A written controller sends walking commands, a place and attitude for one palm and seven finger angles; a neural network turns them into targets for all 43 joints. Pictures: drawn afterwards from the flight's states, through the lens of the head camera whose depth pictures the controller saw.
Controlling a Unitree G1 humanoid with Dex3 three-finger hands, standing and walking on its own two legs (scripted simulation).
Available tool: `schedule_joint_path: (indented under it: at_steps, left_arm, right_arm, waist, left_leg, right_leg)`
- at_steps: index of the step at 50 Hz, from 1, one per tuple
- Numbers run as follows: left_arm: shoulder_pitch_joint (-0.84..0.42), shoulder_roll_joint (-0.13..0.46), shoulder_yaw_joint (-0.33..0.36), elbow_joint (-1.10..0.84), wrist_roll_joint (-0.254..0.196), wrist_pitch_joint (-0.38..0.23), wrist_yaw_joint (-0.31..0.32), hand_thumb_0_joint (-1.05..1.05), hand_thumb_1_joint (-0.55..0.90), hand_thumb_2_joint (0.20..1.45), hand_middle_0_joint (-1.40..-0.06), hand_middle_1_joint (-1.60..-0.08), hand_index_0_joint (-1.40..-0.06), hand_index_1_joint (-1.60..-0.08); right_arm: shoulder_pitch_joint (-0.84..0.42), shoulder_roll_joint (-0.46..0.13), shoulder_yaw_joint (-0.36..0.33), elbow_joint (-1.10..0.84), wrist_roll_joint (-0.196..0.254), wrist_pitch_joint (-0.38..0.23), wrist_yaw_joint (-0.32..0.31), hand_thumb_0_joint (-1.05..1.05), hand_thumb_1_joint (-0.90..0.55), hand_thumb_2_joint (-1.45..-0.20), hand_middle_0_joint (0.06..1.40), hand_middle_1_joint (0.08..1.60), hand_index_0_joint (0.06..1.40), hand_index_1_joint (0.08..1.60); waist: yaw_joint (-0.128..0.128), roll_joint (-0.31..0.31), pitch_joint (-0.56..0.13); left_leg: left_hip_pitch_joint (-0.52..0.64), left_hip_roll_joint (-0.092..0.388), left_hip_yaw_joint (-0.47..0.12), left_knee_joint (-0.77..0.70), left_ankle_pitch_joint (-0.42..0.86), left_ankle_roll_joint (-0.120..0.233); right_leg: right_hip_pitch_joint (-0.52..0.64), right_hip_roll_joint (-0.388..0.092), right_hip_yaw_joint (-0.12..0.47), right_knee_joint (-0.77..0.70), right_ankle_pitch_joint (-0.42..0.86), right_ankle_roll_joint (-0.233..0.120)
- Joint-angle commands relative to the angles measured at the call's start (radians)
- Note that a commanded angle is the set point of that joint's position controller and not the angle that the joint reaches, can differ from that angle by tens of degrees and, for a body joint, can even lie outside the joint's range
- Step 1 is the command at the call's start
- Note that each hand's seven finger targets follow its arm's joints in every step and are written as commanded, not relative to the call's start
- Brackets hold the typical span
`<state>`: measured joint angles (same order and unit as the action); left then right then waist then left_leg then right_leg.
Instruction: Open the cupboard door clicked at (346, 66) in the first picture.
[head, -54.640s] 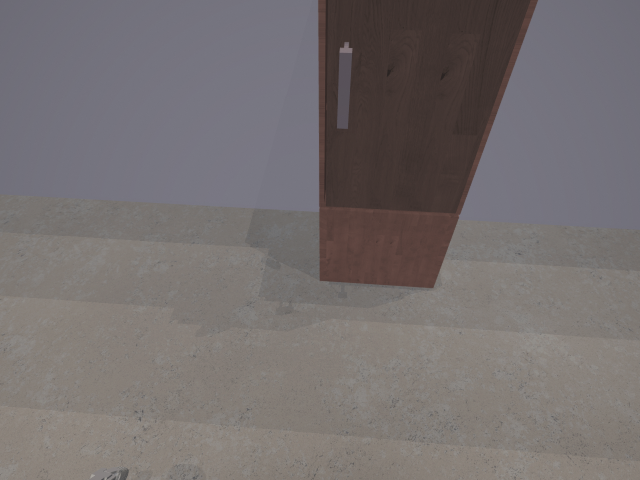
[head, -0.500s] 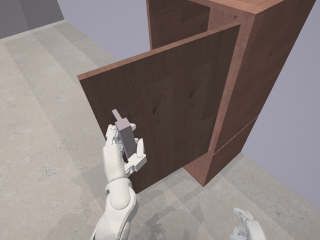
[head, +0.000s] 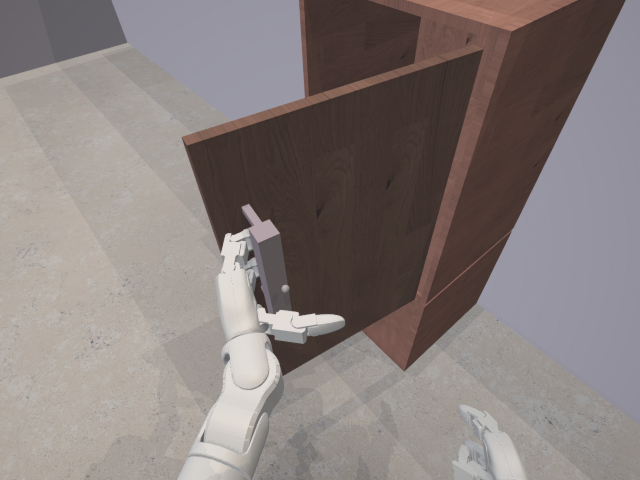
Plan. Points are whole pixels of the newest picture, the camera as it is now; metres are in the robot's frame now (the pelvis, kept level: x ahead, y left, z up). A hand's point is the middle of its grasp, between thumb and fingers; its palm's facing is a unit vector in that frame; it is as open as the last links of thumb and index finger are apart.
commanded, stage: open thumb and fingers to let go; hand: left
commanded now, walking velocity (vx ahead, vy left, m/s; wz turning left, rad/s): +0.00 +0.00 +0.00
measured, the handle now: (265, 267) +0.36 +0.10 +0.08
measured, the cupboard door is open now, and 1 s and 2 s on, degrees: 81 82 82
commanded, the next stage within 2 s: slide the hand sideways off the handle in 0.16 s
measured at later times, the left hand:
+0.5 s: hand (271, 308) +0.30 +0.08 +0.08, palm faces -0.18 -0.98 -0.03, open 16.2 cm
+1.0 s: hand (258, 334) +0.26 +0.09 +0.08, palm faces -0.09 -1.00 -0.03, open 16.2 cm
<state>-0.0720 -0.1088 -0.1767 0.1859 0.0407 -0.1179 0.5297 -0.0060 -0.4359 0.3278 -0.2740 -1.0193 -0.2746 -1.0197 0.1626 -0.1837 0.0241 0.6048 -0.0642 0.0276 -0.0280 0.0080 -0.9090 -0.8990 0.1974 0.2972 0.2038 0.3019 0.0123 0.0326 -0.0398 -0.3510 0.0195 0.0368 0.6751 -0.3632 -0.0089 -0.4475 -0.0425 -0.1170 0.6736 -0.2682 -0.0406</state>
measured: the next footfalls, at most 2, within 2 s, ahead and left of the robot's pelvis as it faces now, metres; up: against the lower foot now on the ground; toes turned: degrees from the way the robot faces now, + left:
none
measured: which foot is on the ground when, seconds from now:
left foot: down 0.00-1.00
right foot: down 0.00-1.00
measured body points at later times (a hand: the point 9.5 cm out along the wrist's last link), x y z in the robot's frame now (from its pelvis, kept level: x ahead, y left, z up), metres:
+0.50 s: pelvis +0.00 +0.02 +0.00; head +0.01 +0.00 +0.45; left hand +0.30 +0.14 +0.09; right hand +0.17 -0.19 -0.10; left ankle -0.01 +0.13 -0.72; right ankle +0.05 -0.09 -0.72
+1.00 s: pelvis +0.02 +0.01 +0.00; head +0.04 -0.01 +0.44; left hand +0.26 +0.15 +0.08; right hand +0.20 -0.20 -0.09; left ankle -0.01 +0.13 -0.72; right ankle +0.05 -0.10 -0.72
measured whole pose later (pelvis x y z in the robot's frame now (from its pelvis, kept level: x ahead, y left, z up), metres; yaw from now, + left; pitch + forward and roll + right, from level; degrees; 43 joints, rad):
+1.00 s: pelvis +0.02 +0.01 +0.00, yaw -1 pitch +3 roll +1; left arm 0.25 0.10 -0.14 -0.14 -0.09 -0.14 -0.02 -0.01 -0.49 0.30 -0.17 -0.32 -0.17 -0.31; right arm 0.22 -0.21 0.05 0.52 -0.01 -0.12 -0.02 0.01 -0.91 -0.90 0.20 0.30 0.20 0.30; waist 0.03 0.04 -0.03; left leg -0.36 0.02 0.05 0.71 -0.41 0.00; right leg -0.47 -0.05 -0.10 0.72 -0.32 -0.03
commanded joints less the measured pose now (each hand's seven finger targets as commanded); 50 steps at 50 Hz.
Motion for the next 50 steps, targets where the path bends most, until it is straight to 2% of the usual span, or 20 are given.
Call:
schedule_joint_path:
  at_steps: [1,7,13,14,15,16,18,20,22,23,27,28,30,33,35,38,41,45,48,50]
  left_arm:
    - [-0.288,-0.041,-0.014,-0.208,0.035,-0.058,0.016,0.000,-0.500,0.300,-0.200,-0.600,-0.200,-0.600]
    - [-0.303,-0.049,-0.013,-0.208,0.042,-0.042,0.040,0.000,-0.500,0.300,-0.150,-0.300,-0.150,-0.300]
    - [-0.277,-0.072,-0.033,-0.216,0.038,-0.028,0.046,0.000,-0.500,0.300,-0.150,-0.300,-0.150,-0.300]
    - [-0.267,-0.006,-0.245,-0.191,0.140,-0.068,-0.173,0.000,-0.500,0.300,-0.150,-0.300,-0.150,-0.300]
    - [-0.334,0.080,-0.155,-0.247,0.102,-0.112,-0.287,0.000,-0.500,0.300,-0.150,-0.300,-0.150,-0.300]
    - [-0.345,0.118,-0.143,-0.285,0.085,-0.140,-0.375,0.000,-0.500,0.300,-0.150,-0.300,-0.150,-0.300]
    - [-0.349,0.109,-0.164,-0.262,0.005,-0.142,-0.537,0.000,-0.500,0.300,-0.150,-0.300,-0.150,-0.300]
    - [-0.350,0.072,-0.127,-0.256,-0.110,-0.115,-0.609,0.000,-0.500,0.300,-0.150,-0.300,-0.150,-0.300]
    - [-0.289,0.070,-0.062,-0.234,-0.179,-0.085,-0.604,0.000,-0.500,0.300,-0.150,-0.300,-0.150,-0.300]
    - [-0.239,0.066,-0.051,-0.233,-0.189,-0.077,-0.593,0.000,-0.500,0.300,-0.150,-0.300,-0.150,-0.300]
    - [-0.127,0.093,-0.022,-0.324,-0.151,-0.082,-0.519,0.000,-0.500,0.300,-0.150,-0.300,-0.150,-0.300]
    - [-0.087,0.133,0.004,-0.319,-0.133,-0.081,-0.507,0.000,-0.500,0.300,-0.150,-0.300,-0.150,-0.300]
    - [-0.109,0.128,-0.023,-0.389,-0.104,-0.087,-0.496,0.000,-0.500,0.300,-0.150,-0.300,-0.150,-0.300]
    - [-0.040,0.176,0.016,-0.393,-0.087,-0.075,-0.484,0.000,-0.500,0.300,-0.150,-0.300,-0.150,-0.300]
    - [-0.043,0.171,0.011,-0.430,-0.083,-0.071,-0.480,0.000,-0.500,0.300,-0.150,-0.300,-0.150,-0.300]
    - [0.022,0.227,0.074,-0.455,-0.096,-0.065,-0.484,0.000,-0.500,0.300,-0.150,-0.300,-0.150,-0.300]
    - [0.107,0.193,0.054,-0.519,-0.118,-0.072,-0.506,0.000,-0.500,0.300,-0.150,-0.300,-0.150,-0.300]
    - [0.148,0.205,0.055,-0.557,-0.123,-0.081,-0.523,0.000,-0.500,0.300,-0.150,-0.300,-0.150,-0.300]
    - [0.204,0.255,0.102,-0.560,-0.129,-0.086,-0.541,0.000,-0.500,0.300,-0.150,-0.300,-0.150,-0.300]
    - [0.239,0.267,0.124,-0.576,-0.141,-0.092,-0.565,0.000,-0.500,0.300,-0.150,-0.300,-0.150,-0.300]
  right_arm:
    - [-0.115,-0.083,-0.030,-0.156,0.005,-0.038,-0.005,0.000,-0.900,-0.900,0.200,0.300,0.200,0.300]
    - [-0.118,-0.081,-0.030,-0.158,0.003,-0.023,0.000,0.000,-0.900,-0.900,0.200,0.300,0.200,0.300]
    - [-0.123,-0.084,-0.030,-0.159,0.009,-0.011,0.007,0.000,-0.900,-0.900,0.200,0.300,0.200,0.300]
    - [-0.044,-0.113,-0.025,-0.123,0.004,-0.018,0.009,0.000,-0.900,-0.900,0.200,0.300,0.200,0.300]
    - [-0.026,-0.112,-0.031,-0.158,0.015,-0.028,-0.001,0.000,-0.900,-0.900,0.200,0.300,0.200,0.300]
    - [-0.033,-0.114,-0.032,-0.170,0.021,-0.037,-0.012,0.000,-0.900,-0.900,0.200,0.300,0.200,0.300]
    - [-0.028,-0.117,-0.017,-0.186,0.046,-0.065,-0.022,0.000,-0.900,-0.900,0.200,0.300,0.200,0.300]
    - [-0.043,-0.114,-0.009,-0.201,0.070,-0.099,-0.029,0.000,-0.900,-0.900,0.200,0.300,0.200,0.300]
    - [-0.043,-0.121,-0.006,-0.203,0.081,-0.135,-0.026,0.000,-0.900,-0.900,0.200,0.300,0.200,0.300]
    - [-0.050,-0.122,-0.006,-0.207,0.083,-0.149,-0.020,0.000,-0.900,-0.900,0.200,0.300,0.200,0.300]
    - [-0.020,-0.121,-0.016,-0.215,0.072,-0.183,0.013,0.000,-0.900,-0.900,0.200,0.300,0.200,0.300]
    - [-0.014,-0.128,-0.018,-0.214,0.070,-0.181,0.018,0.000,-0.900,-0.900,0.200,0.300,0.200,0.300]
    - [-0.020,-0.122,-0.018,-0.227,0.069,-0.183,0.025,0.000,-0.900,-0.900,0.200,0.300,0.200,0.300]
    - [-0.022,-0.126,-0.014,-0.233,0.066,-0.175,0.023,0.000,-0.900,-0.900,0.200,0.300,0.200,0.300]
    - [-0.032,-0.119,-0.012,-0.242,0.066,-0.173,0.019,0.000,-0.900,-0.900,0.200,0.300,0.200,0.300]
    - [-0.036,-0.119,-0.009,-0.241,0.064,-0.172,0.009,0.000,-0.900,-0.900,0.200,0.300,0.200,0.300]
    - [-0.036,-0.112,-0.009,-0.252,0.066,-0.182,0.009,0.000,-0.900,-0.900,0.200,0.300,0.200,0.300]
    - [-0.026,-0.116,-0.011,-0.251,0.066,-0.195,0.008,0.000,-0.900,-0.900,0.200,0.300,0.200,0.300]
    - [-0.015,-0.123,-0.014,-0.249,0.065,-0.203,0.001,0.000,-0.900,-0.900,0.200,0.300,0.200,0.300]
    - [-0.015,-0.124,-0.015,-0.251,0.065,-0.211,-0.004,0.000,-0.900,-0.900,0.200,0.300,0.200,0.300]
  waist:
    - [-0.001,-0.107,-0.188]
    - [0.005,-0.111,-0.214]
    - [0.010,-0.103,-0.199]
    - [-0.070,-0.161,-0.150]
    - [-0.051,-0.135,-0.204]
    - [-0.035,-0.080,-0.254]
    - [-0.048,-0.029,-0.218]
    - [-0.045,-0.034,-0.199]
    - [-0.028,-0.112,-0.178]
    - [-0.011,-0.103,-0.168]
    - [0.013,-0.107,-0.206]
    - [0.021,-0.118,-0.208]
    - [0.010,-0.083,-0.196]
    - [0.020,-0.093,-0.163]
    - [0.017,-0.074,-0.159]
    - [0.032,-0.071,-0.173]
    - [0.031,-0.060,-0.193]
    - [0.013,-0.067,-0.167]
    - [0.013,-0.108,-0.169]
    - [0.015,-0.088,-0.172]
  left_leg:
    - [-0.042,-0.032,-0.031,-0.099,0.084,0.021]
    - [-0.042,-0.028,-0.033,-0.104,0.102,0.017]
    - [-0.042,-0.023,-0.040,-0.109,0.127,0.010]
    - [-0.010,-0.015,-0.034,-0.097,0.144,0.028]
    - [-0.024,-0.020,-0.036,-0.091,0.157,0.032]
    - [-0.005,-0.024,-0.030,-0.083,0.165,0.033]
    - [0.000,-0.028,-0.038,-0.086,0.134,0.030]
    - [-0.002,-0.025,-0.056,-0.099,0.097,0.021]
    - [-0.027,-0.022,-0.076,-0.113,0.078,0.013]
    - [-0.028,-0.021,-0.073,-0.117,0.081,0.011]
    - [-0.020,-0.016,-0.065,-0.108,0.159,0.004]
    - [-0.033,-0.015,-0.060,-0.109,0.162,0.002]
    - [-0.033,-0.015,-0.053,-0.104,0.154,0.004]
    - [-0.059,-0.015,-0.050,-0.107,0.125,0.006]
    - [-0.054,-0.016,-0.046,-0.108,0.110,0.008]
    - [-0.060,-0.021,-0.037,-0.100,0.129,0.012]
    - [-0.046,-0.021,-0.030,-0.092,0.167,0.011]
    - [-0.052,-0.023,-0.030,-0.079,0.156,0.014]
    - [-0.078,-0.028,-0.029,-0.064,0.148,0.020]
    - [-0.084,-0.030,-0.024,-0.055,0.150,0.021]
  right_leg:
    - [0.161,0.003,0.086,-0.142,-0.023,0.009]
    - [0.167,0.011,0.073,-0.125,-0.004,0.005]
    - [0.166,0.016,0.059,-0.110,0.022,0.000]
    - [0.122,0.013,0.080,-0.083,0.114,0.000]
    - [0.143,0.010,0.075,-0.065,0.152,-0.002]
    - [0.169,0.009,0.087,-0.052,0.171,-0.004]
    - [0.150,0.010,0.083,-0.056,0.147,-0.007]
    - [0.135,0.019,0.063,-0.066,0.091,-0.002]
    - [0.133,0.026,0.042,-0.073,0.048,0.003]
    - [0.128,0.027,0.039,-0.072,0.036,0.004]
    - [0.145,0.023,0.038,-0.045,0.107,0.006]
    - [0.155,0.023,0.042,-0.041,0.107,0.005]
    - [0.145,0.019,0.051,-0.037,0.106,0.005]
    - [0.143,0.021,0.054,-0.042,0.075,0.003]
    - [0.143,0.021,0.057,-0.045,0.063,0.004]
    - [0.177,0.021,0.068,-0.052,0.096,0.002]
    - [0.198,0.021,0.066,-0.045,0.156,0.006]
    - [0.176,0.022,0.067,-0.046,0.159,0.012]
    - [0.193,0.020,0.083,-0.052,0.161,0.016]
    - [0.198,0.017,0.091,-0.050,0.174,0.019]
